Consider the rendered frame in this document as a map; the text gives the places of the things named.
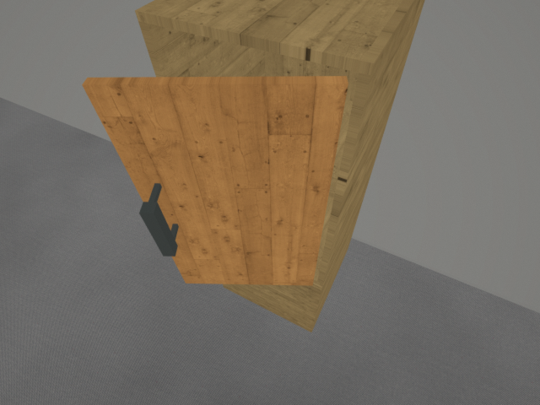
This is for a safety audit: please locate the handle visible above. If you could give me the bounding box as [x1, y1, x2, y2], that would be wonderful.
[139, 183, 179, 257]

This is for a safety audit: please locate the cupboard door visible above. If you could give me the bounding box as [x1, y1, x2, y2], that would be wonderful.
[82, 76, 348, 286]

